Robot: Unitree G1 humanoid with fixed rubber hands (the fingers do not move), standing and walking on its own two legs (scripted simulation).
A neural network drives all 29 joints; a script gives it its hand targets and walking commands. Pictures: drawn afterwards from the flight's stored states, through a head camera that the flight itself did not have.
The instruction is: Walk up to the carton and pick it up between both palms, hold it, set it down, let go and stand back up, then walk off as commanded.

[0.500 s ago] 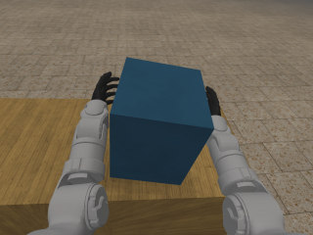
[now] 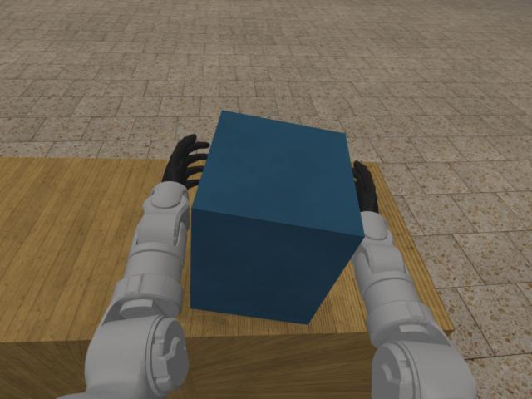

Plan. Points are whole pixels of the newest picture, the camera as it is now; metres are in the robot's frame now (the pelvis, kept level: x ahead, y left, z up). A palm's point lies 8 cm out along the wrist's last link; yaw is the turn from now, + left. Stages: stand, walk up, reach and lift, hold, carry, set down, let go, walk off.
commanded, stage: set down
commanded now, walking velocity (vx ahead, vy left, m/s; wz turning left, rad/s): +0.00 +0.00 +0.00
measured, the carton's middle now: (266, 222) +0.38 -0.01 +0.08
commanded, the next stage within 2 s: none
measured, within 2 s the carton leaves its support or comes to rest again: rests again in 1.26 s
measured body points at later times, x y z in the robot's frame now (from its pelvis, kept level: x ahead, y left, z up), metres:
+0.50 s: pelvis +0.00 +0.00 +0.00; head +0.00 +0.02 +0.45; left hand +0.42 +0.12 +0.11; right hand +0.38 -0.17 +0.08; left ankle +0.02 +0.13 -0.75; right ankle -0.02 -0.13 -0.75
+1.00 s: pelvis +0.00 +0.00 +0.00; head +0.02 +0.02 +0.45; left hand +0.42 +0.13 +0.08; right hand +0.37 -0.17 +0.06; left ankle +0.02 +0.13 -0.75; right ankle -0.02 -0.13 -0.75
